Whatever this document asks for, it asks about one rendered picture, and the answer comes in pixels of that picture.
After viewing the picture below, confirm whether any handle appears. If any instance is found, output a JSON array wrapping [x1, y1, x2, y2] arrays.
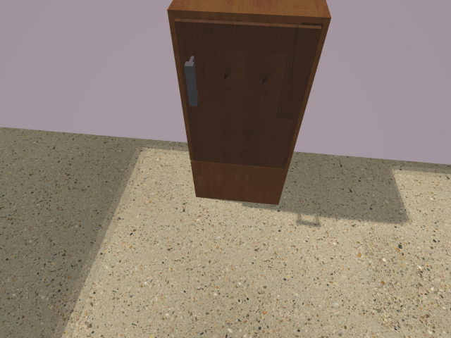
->
[[184, 56, 198, 106]]

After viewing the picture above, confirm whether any cupboard door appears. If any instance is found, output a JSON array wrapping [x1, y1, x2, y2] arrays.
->
[[175, 18, 321, 168]]

